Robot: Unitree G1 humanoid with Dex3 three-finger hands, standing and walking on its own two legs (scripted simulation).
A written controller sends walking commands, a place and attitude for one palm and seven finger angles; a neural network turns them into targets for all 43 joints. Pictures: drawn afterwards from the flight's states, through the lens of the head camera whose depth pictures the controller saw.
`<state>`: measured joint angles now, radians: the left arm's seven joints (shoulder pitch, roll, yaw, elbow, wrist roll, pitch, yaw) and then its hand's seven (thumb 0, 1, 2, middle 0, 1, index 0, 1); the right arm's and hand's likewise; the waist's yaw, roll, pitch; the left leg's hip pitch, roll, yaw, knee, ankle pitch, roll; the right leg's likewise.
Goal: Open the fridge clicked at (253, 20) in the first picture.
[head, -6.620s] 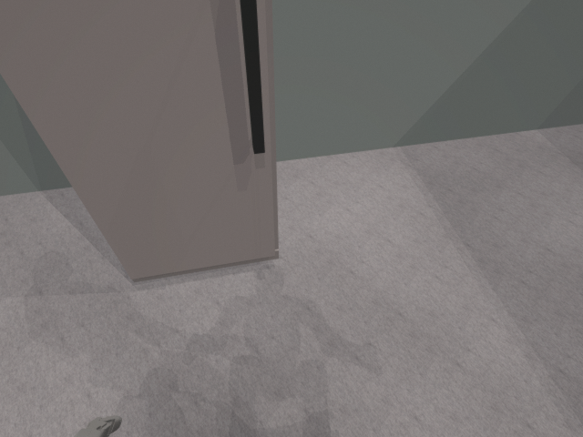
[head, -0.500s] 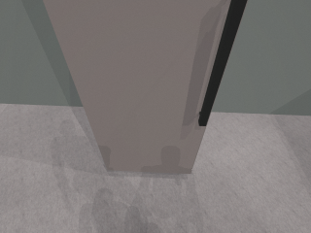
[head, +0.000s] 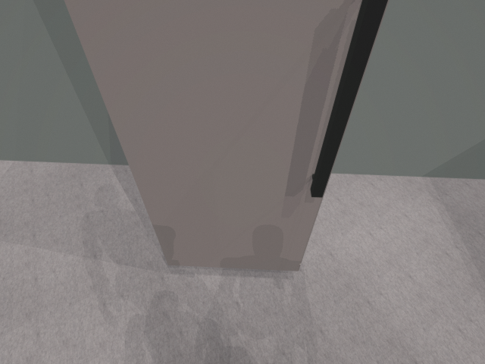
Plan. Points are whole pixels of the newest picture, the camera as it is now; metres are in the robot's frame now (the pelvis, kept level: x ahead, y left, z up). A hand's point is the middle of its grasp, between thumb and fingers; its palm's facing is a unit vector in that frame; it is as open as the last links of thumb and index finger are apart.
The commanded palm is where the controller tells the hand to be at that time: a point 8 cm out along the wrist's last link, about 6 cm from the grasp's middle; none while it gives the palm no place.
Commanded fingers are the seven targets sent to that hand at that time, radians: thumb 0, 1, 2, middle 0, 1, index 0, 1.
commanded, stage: look again from close up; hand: right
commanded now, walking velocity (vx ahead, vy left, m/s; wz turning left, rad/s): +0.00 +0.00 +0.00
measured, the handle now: (336, 111) +0.57 -0.16 +0.13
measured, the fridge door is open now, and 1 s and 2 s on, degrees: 0 0 0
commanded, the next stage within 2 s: shuffle to correct the standing spot in 0.28 s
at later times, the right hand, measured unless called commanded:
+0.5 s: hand out of the picture +0.00 -0.16 -0.18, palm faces +0.06 +0.99 -0.16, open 7.3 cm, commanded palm none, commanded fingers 0.00 -0.90 -0.90 0.20 0.30 0.20 0.30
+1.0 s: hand out of the picture +0.13 -0.19 -0.18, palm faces +0.06 +0.97 -0.23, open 7.2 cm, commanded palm none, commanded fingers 0.00 -0.90 -0.90 0.20 0.30 0.20 0.30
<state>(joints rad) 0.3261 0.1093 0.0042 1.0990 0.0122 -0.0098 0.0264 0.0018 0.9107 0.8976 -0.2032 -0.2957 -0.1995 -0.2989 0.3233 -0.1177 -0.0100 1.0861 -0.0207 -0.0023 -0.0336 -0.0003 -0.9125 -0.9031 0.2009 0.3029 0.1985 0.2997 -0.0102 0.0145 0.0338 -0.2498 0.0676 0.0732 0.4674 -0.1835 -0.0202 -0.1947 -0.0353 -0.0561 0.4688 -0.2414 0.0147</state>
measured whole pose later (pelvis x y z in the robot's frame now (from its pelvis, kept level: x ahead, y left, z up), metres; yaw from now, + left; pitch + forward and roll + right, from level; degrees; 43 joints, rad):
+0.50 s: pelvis +0.01 +0.00 +0.00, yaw +0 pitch -2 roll +0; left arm 0.33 0.10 0.00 1.11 0.02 -0.01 0.02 0.00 0.91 0.90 -0.20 -0.30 -0.20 -0.30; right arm 0.33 -0.12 -0.01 1.09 -0.03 0.00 -0.03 0.00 -0.91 -0.90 0.20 0.30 0.20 0.30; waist -0.01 0.01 0.03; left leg -0.24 0.07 0.07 0.49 -0.22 -0.02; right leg -0.18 -0.04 -0.06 0.48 -0.27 0.01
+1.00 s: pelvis +0.11 +0.00 -0.01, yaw -2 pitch -1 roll +0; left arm 0.45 0.08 0.00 1.14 0.01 -0.03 0.05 0.00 0.91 0.90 -0.21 -0.30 -0.20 -0.30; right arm 0.25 -0.16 -0.05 1.06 -0.02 -0.04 -0.03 0.02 -0.95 -0.90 0.20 0.30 0.20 0.30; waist 0.03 -0.02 0.07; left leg -0.31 0.04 0.15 0.62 -0.25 0.05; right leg -0.12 -0.03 -0.03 0.61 -0.45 0.01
